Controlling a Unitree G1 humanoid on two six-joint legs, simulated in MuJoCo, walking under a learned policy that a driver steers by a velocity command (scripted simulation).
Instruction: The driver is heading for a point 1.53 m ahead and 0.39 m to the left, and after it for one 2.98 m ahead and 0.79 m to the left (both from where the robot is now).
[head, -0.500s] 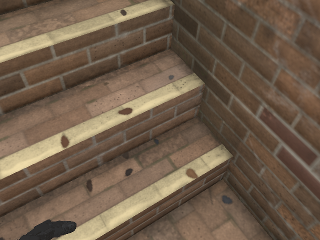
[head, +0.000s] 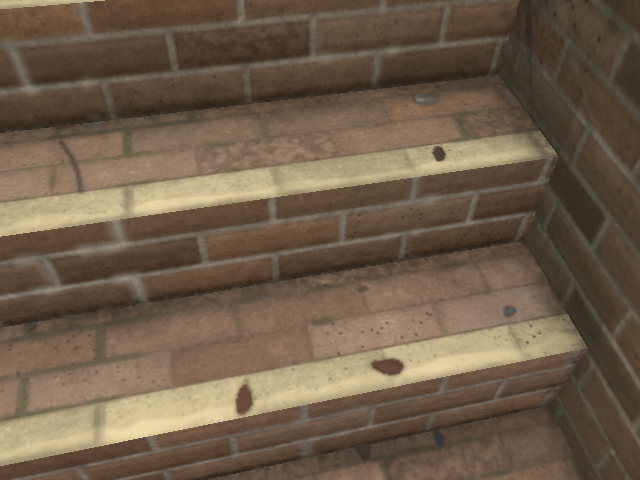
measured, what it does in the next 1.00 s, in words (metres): climbs, turning left: left foot, then right foot 0.21 m higher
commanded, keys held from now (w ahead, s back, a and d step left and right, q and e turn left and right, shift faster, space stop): w+q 0.68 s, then w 0.32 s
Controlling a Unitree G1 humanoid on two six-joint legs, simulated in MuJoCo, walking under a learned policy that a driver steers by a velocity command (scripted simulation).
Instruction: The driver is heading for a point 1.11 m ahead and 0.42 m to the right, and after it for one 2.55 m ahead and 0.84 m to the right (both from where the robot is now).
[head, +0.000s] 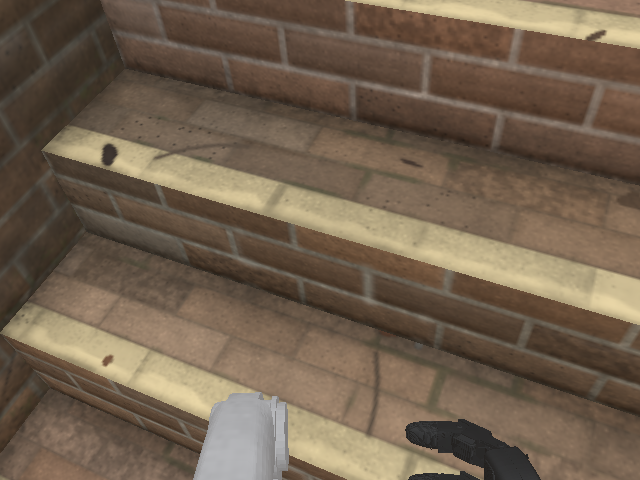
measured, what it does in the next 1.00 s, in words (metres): climbs, turning right: left foot 0.20 m higher, then right foot 0.21 m higher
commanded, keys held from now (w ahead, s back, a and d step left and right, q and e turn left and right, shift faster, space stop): w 0.06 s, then w+e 0.34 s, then e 0.60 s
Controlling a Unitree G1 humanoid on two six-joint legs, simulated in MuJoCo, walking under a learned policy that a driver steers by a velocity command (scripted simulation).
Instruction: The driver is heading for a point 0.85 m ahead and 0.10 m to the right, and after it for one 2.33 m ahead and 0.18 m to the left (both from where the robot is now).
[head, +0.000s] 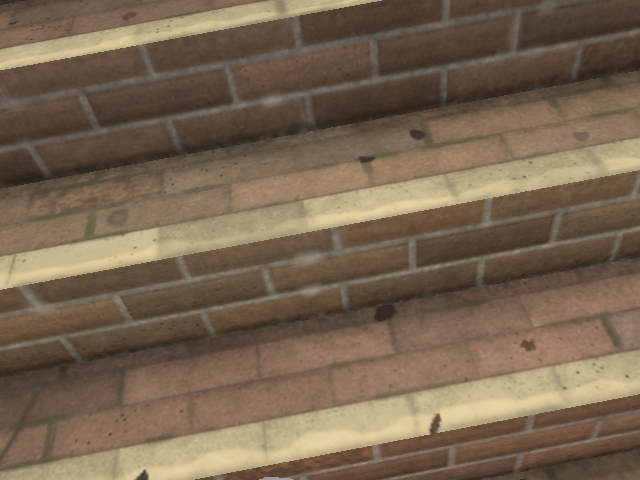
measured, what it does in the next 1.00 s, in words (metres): climbs, turning right: left foot 0.21 m higher, then right foot 0.21 m lower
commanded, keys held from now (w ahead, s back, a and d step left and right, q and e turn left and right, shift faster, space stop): e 0.60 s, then w+e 0.08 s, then w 0.06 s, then no key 0.26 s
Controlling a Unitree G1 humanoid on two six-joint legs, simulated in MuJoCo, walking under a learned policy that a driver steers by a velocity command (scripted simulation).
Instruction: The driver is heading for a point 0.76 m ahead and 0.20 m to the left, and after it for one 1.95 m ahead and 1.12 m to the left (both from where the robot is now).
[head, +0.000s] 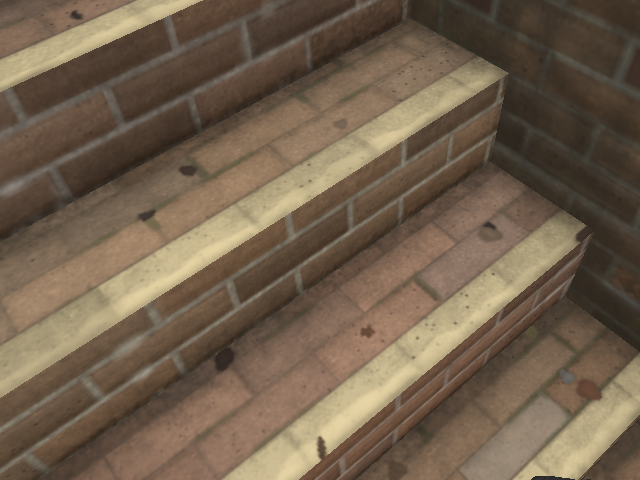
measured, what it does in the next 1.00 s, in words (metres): steps on the spot: left foot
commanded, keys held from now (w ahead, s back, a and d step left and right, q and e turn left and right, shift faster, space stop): no key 0.06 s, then w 0.12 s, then no key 0.70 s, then w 0.12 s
